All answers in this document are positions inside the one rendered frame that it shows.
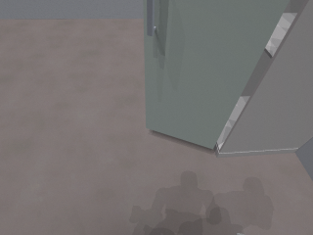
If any fridge door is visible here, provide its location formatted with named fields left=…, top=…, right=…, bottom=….
left=143, top=0, right=290, bottom=150

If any handle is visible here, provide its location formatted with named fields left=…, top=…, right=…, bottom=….
left=147, top=0, right=157, bottom=36

